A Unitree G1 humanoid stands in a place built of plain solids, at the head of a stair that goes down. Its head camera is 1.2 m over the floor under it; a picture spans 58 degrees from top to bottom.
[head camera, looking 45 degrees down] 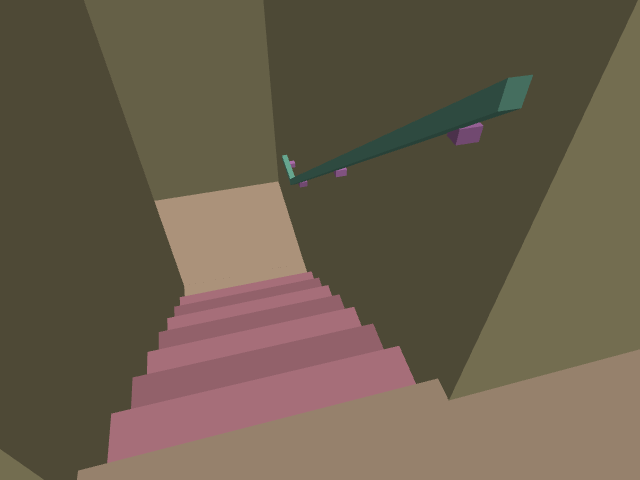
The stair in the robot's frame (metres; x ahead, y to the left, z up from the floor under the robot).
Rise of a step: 0.19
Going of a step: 0.24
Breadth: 1.00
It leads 15 degrees to the left of straight ahead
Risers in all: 8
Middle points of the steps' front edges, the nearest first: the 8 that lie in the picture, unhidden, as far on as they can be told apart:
0.49 0.13 0.00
0.72 0.19 -0.19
0.95 0.25 -0.39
1.17 0.31 -0.58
1.41 0.37 -0.77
1.63 0.43 -0.96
1.86 0.49 -1.16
2.08 0.55 -1.35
